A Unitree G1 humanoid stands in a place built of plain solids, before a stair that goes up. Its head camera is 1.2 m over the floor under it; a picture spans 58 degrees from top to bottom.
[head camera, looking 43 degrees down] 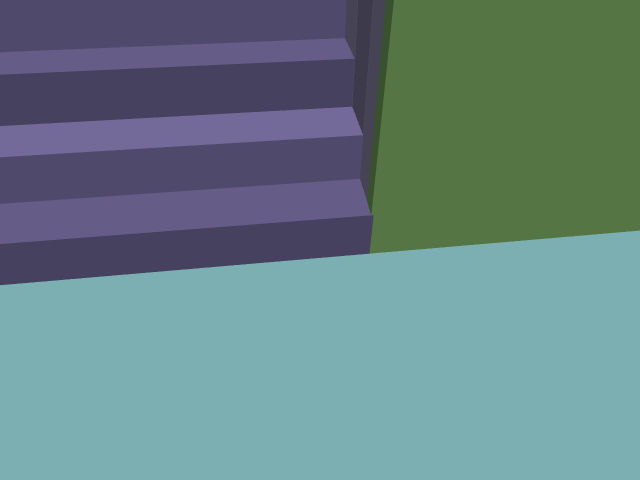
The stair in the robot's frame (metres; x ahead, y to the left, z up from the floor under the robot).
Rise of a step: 0.19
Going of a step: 0.23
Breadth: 1.47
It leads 7 degrees to the left of straight ahead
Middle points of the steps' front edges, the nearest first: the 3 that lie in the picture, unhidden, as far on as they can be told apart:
1.12 0.54 0.20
1.35 0.57 0.39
1.58 0.60 0.59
